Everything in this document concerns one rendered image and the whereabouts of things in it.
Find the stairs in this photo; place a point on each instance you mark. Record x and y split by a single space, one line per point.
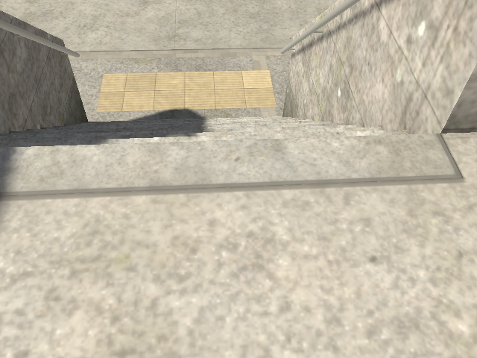
185 130

